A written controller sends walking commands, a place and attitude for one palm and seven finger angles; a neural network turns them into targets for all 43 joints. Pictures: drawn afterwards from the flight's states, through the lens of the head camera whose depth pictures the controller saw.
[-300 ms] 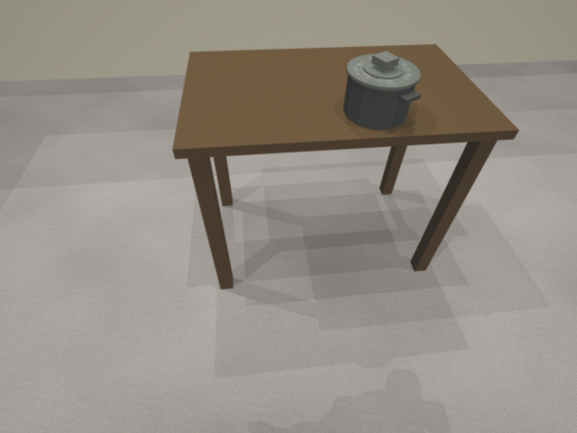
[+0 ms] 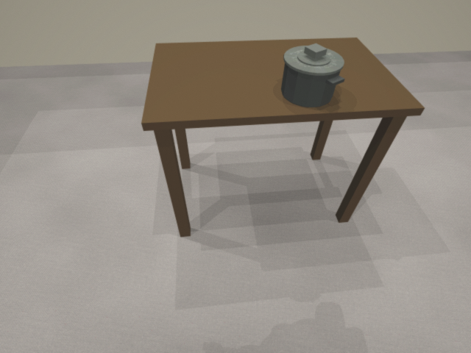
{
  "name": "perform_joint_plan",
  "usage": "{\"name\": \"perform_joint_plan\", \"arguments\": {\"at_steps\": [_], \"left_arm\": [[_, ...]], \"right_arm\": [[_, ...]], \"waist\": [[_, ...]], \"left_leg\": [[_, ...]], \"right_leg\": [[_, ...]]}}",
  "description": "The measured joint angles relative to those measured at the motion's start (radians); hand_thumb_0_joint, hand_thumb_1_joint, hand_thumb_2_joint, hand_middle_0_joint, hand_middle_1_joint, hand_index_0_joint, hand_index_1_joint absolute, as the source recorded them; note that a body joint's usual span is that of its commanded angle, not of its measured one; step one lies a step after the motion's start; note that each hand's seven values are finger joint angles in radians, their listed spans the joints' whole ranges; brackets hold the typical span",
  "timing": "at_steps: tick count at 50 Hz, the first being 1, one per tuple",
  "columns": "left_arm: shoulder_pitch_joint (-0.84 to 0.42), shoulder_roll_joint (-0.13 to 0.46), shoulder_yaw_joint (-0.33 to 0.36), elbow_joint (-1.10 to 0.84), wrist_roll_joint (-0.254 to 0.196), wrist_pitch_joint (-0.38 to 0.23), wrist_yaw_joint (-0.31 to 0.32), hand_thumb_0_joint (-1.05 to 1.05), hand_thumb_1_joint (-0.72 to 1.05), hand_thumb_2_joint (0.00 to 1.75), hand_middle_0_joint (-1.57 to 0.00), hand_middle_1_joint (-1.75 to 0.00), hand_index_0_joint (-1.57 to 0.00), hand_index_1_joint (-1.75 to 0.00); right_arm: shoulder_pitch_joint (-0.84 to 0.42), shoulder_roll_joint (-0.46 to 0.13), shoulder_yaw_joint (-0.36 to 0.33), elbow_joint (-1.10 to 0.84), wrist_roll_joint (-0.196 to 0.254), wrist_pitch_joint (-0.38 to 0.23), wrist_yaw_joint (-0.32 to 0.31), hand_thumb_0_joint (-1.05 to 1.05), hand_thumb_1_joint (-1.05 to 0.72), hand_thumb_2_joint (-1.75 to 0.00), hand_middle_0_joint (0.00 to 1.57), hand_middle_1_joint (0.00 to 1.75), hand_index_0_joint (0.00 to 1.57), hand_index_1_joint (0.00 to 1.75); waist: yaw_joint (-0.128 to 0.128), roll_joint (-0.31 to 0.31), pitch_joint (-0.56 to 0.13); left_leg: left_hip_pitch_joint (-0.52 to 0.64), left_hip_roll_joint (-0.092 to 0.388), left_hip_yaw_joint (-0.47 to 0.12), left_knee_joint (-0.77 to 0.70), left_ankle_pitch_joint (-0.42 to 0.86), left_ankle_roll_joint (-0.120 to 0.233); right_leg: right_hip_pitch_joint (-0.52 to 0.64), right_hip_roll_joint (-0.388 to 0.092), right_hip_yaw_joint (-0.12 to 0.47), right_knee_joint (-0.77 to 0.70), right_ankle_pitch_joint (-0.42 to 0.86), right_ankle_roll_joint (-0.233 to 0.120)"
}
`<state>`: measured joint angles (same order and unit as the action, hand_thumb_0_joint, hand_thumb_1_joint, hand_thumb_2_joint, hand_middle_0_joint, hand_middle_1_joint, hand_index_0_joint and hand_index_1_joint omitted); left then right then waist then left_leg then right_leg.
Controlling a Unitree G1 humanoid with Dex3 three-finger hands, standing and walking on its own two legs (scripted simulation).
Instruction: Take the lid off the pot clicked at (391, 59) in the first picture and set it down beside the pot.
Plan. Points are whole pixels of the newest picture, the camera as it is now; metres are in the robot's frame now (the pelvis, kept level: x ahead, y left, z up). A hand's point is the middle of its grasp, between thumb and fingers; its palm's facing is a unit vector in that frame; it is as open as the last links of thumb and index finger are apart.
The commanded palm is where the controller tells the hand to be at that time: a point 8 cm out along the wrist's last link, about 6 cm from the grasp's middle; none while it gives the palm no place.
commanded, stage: look at it before walking up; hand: left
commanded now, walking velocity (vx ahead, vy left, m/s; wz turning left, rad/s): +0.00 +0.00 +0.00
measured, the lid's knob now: (315, 50) +0.94 -0.19 +0.09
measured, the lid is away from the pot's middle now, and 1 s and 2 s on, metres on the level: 0.00 0.00 0.00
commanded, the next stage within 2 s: walk to a spot facing it in 0.34 s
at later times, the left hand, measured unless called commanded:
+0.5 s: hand out of the picture +0.07 +0.23 -0.16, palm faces -0.02 -0.95 -0.31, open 7.4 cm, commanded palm none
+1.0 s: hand out of the picture +0.07 +0.15 -0.17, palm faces -0.17 -0.94 -0.29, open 7.4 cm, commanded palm none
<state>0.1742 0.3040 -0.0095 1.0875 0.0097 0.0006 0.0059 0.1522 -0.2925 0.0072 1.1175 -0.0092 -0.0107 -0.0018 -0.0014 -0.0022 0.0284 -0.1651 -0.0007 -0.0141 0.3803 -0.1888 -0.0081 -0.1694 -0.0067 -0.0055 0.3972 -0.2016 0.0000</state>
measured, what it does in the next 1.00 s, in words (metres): lifts its left foot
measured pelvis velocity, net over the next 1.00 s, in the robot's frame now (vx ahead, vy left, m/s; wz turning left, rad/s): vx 0.00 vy -0.04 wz -0.25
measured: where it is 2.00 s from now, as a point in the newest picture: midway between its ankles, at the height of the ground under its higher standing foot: outside the picture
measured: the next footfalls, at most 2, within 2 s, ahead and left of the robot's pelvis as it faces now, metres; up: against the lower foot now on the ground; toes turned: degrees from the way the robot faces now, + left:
left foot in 1.50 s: +0.10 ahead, +0.09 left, +0.00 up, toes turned -36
right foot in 1.92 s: -0.06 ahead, -0.12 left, +0.00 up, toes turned -54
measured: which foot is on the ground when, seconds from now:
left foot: down 0.00-0.86, up 0.88-1.00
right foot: down 0.00-1.00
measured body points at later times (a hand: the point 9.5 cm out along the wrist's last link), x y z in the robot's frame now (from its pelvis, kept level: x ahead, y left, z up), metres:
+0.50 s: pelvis +0.01 +0.00 +0.00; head +0.02 -0.01 +0.45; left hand +0.07 +0.28 -0.14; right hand +0.07 -0.28 -0.14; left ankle +0.01 +0.12 -0.74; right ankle +0.01 -0.12 -0.74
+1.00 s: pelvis +0.00 -0.04 -0.01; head +0.03 -0.08 +0.43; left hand +0.08 +0.20 -0.14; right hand +0.00 -0.30 -0.18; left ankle +0.00 +0.12 -0.67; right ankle +0.00 -0.10 -0.74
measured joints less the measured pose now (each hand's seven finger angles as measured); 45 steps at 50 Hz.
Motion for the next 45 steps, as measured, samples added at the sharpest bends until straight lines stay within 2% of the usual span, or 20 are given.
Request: {"name": "perform_joint_plan", "arguments": {"at_steps": [25,30,37,40,42,43,44,45], "left_arm": [[0.003,-0.003,0.004,0.007,-0.002,-0.003,0.0,0.01,0.9,0.9,-0.2,-0.3,-0.21,-0.3],[0.019,-0.016,0.016,-0.013,-0.002,0.02,0.004,0.0,0.9,0.9,-0.2,-0.3,-0.21,-0.3],[0.052,-0.042,0.035,-0.069,0.002,0.054,-0.011,0.01,0.91,0.9,-0.2,-0.3,-0.21,-0.3],[0.063,-0.051,0.048,-0.093,0.004,0.062,-0.017,0.01,0.91,0.9,-0.2,-0.3,-0.21,-0.3],[0.076,-0.063,0.053,-0.108,0.004,0.063,-0.022,0.01,0.91,0.9,-0.2,-0.3,-0.21,-0.3],[0.083,-0.069,0.056,-0.115,0.006,0.059,-0.024,0.01,0.91,0.9,-0.2,-0.3,-0.21,-0.3],[0.088,-0.077,0.057,-0.12,0.01,0.05,-0.023,0.01,0.91,0.9,-0.2,-0.3,-0.21,-0.3],[0.091,-0.084,0.056,-0.124,0.01,0.043,-0.019,0.01,0.91,0.9,-0.2,-0.3,-0.21,-0.3]], "right_arm": [[-0.004,0.004,0.004,0.008,0.001,-0.001,-0.005,0.01,-0.9,-0.9,0.2,0.3,0.2,0.3],[-0.007,0.019,-0.005,-0.02,-0.001,0.007,-0.018,0.01,-0.91,-0.9,0.2,0.3,0.2,0.3],[0.018,0.064,-0.023,-0.091,-0.003,0.022,-0.022,0.01,-0.91,-0.9,0.2,0.3,0.2,0.3],[0.03,0.075,-0.032,-0.109,-0.006,0.026,-0.02,0.01,-0.9,-0.9,0.2,0.3,0.2,0.3],[0.036,0.074,-0.038,-0.118,-0.008,0.03,-0.019,0.01,-0.9,-0.9,0.2,0.3,0.2,0.3],[0.04,0.07,-0.041,-0.123,-0.008,0.033,-0.019,0.01,-0.9,-0.9,0.2,0.3,0.2,0.3],[0.04,0.064,-0.046,-0.125,-0.007,0.039,-0.019,0.01,-0.9,-0.9,0.2,0.3,0.2,0.3],[0.04,0.062,-0.05,-0.125,-0.005,0.049,-0.02,0.01,-0.9,-0.9,0.2,0.3,0.2,0.3]], "waist": [[0.005,0.001,0.0],[0.015,0.0,0.003],[0.015,-0.018,0.027],[0.025,-0.025,0.047],[0.03,-0.012,0.055],[0.031,0.001,0.057],[0.028,0.023,0.061],[0.023,0.034,0.061]], "left_leg": [[0.024,0.007,-0.001,-0.018,-0.01,-0.006],[0.005,0.021,0.035,0.027,-0.038,-0.01],[-0.038,0.039,0.105,0.118,-0.091,-0.013],[-0.039,0.049,0.147,0.152,-0.113,-0.019],[-0.042,0.068,0.171,0.187,-0.135,-0.03],[-0.053,0.085,0.178,0.222,-0.154,-0.039],[-0.08,0.103,0.167,0.288,-0.184,-0.038],[-0.121,0.101,0.135,0.379,-0.24,-0.039]], "right_leg": [[0.022,0.007,-0.001,-0.017,-0.009,-0.006],[-0.014,0.022,0.034,0.031,-0.023,-0.008],[-0.11,0.043,0.097,0.176,-0.074,-0.012],[-0.163,0.025,0.05,0.313,-0.175,0.001],[-0.165,0.014,0.013,0.334,-0.199,0.003],[-0.153,0.016,-0.001,0.302,-0.151,-0.007],[-0.154,0.033,-0.011,0.301,-0.131,-0.032],[-0.158,0.043,-0.017,0.305,-0.134,-0.056]]}}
